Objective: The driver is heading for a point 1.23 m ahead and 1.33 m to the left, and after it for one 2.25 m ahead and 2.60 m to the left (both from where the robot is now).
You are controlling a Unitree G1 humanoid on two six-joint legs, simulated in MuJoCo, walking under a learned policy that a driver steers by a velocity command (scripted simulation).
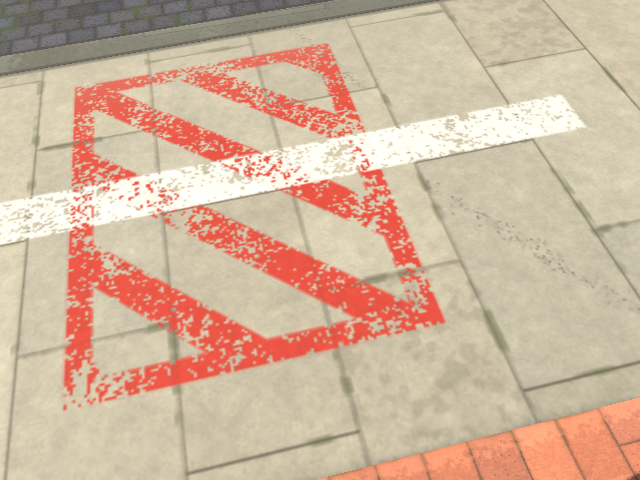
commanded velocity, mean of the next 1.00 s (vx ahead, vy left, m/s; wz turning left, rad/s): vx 0.02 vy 0.00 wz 0.57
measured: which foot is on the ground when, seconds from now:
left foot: up 0.00-0.32, down 0.34-0.82, up 0.84-1.00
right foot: down 0.00-0.34, up 0.36-0.80, down 0.82-1.00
